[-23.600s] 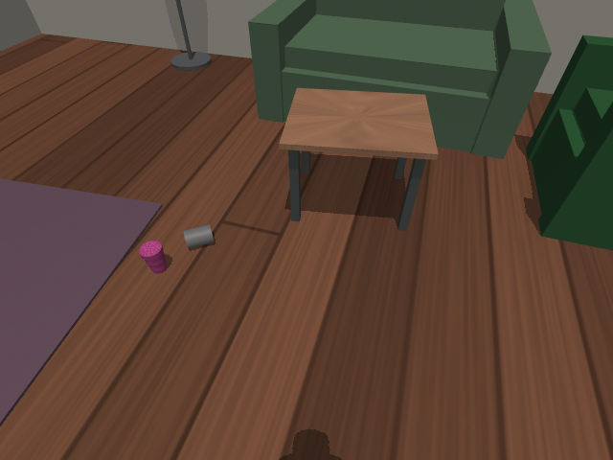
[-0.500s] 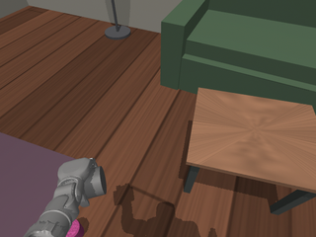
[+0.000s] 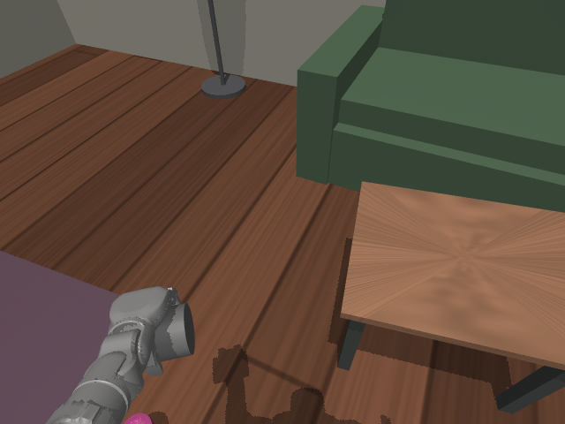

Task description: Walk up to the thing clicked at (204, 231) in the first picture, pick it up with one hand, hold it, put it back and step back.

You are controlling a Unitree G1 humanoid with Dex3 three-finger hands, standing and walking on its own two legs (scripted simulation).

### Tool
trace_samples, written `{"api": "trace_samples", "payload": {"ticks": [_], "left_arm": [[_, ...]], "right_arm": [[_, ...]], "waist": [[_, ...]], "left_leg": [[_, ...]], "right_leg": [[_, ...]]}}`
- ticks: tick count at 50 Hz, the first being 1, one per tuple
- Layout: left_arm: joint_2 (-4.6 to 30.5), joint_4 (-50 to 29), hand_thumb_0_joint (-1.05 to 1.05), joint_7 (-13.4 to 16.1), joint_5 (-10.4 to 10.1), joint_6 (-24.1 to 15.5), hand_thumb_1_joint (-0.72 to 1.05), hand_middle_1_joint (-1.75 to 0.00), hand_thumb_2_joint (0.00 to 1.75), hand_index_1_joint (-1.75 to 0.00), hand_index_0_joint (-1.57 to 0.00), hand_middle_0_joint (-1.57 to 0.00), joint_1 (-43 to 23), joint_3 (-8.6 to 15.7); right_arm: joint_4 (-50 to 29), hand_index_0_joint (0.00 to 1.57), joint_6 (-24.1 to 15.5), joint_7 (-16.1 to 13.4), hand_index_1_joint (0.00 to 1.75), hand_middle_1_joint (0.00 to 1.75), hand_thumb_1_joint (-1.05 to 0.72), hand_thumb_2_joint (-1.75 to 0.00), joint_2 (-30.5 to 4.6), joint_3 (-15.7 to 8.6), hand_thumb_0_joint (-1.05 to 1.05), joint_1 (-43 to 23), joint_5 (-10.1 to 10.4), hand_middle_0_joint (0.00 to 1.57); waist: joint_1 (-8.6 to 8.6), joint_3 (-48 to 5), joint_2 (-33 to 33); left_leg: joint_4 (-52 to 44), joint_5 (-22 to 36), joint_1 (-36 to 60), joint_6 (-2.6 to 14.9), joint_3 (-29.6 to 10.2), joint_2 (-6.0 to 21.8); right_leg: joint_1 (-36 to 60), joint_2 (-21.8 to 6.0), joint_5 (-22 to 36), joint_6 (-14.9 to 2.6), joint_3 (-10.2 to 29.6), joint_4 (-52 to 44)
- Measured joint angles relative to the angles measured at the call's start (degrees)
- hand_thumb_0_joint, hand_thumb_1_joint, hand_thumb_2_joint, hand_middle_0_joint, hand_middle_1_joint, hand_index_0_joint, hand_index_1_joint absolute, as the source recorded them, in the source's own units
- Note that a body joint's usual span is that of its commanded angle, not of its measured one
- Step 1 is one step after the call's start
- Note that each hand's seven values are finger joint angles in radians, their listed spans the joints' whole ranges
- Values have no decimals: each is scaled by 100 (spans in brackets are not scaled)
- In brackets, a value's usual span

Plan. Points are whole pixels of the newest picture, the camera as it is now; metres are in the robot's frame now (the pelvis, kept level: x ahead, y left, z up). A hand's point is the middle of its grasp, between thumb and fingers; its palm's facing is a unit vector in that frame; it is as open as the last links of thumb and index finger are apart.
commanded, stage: hold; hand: left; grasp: from above
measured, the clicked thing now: (154, 335) +0.32 +0.23 -0.08
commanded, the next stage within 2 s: crouch in 1.52 s
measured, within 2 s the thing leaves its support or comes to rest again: neither
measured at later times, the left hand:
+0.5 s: hand (143, 348) +0.28 +0.22 -0.04, palm faces -0.44 -0.10 -0.89, open 11.2 cm
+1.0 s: hand (139, 346) +0.28 +0.22 -0.03, palm faces -0.43 -0.10 -0.90, open 11.2 cm
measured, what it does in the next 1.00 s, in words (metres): stands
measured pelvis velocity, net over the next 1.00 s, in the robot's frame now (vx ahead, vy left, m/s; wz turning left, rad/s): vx -0.02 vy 0.00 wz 0.00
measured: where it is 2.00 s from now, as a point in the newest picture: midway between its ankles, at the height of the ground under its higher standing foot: outside the picture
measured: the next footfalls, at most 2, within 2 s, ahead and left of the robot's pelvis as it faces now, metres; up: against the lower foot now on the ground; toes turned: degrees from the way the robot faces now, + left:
none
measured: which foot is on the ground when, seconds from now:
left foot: down 0.00-1.00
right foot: down 0.00-1.00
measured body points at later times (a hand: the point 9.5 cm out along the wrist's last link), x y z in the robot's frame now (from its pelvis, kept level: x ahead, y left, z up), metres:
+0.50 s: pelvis -0.02 +0.00 +0.01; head -0.01 -0.01 +0.46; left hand +0.30 +0.22 +0.01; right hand +0.10 -0.26 -0.11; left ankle +0.00 +0.12 -0.72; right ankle +0.00 -0.13 -0.72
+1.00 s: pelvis -0.02 +0.00 +0.01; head -0.02 -0.02 +0.46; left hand +0.30 +0.22 +0.03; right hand +0.12 -0.25 -0.10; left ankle +0.00 +0.12 -0.72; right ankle +0.00 -0.13 -0.72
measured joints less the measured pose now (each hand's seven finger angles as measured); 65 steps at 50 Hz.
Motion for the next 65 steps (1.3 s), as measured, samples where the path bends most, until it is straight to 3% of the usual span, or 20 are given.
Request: {"api": "trace_samples", "payload": {"ticks": [11, 22, 34, 51, 65], "left_arm": [[14, -212, -1, -126, 83, -30, -16, -47, 51, -45, -69, -69, 105, -30], [69, -447, -1, -332, 5, -31, -16, -48, 51, -47, -69, -68, 214, -81], [71, -642, -1, -363, -11, -4, -16, -50, 52, -49, -68, -68, 246, -125], [119, -966, -1, -723, -34, -8, -17, -53, 55, -52, -66, -66, 382, -154], [103, -991, -1, -591, 36, -41, -17, -56, 57, -55, -65, -64, 388, -111]], "right_arm": [[-60, 20, 103, 14, 30, 30, -89, -89, -9, 12, 1, -40, 11, 21], [-158, 20, 139, -5, 30, 30, -89, -89, -38, 49, 1, -123, 37, 20], [-136, 20, 127, -37, 30, 30, -89, -89, -10, 112, 1, -245, 61, 20], [-218, 20, 144, -79, 30, 30, -89, -89, 11, 146, 1, -333, 101, 20], [-179, 20, 191, -84, 30, 30, -89, -89, 3, 128, 1, -389, 90, 20]], "waist": [[63, 73, -14], [104, 204, 30], [168, 271, 46], [235, 265, 75], [260, 324, 57]], "left_leg": [[-262, 164, 291, 4, 6, -3], [-485, 347, 490, 14, 29, -12], [-634, 456, 625, 15, 32, -24], [-834, 516, 865, 1, 39, -23], [-914, 553, 888, -21, 7, -13]], "right_leg": [[289, -3, 164, 1, 5, -261], [477, -12, 347, 8, 27, -472], [602, -23, 446, 10, 31, -600], [816, -22, 481, -8, 36, -751], [843, -11, 500, -29, 4, -816]]}}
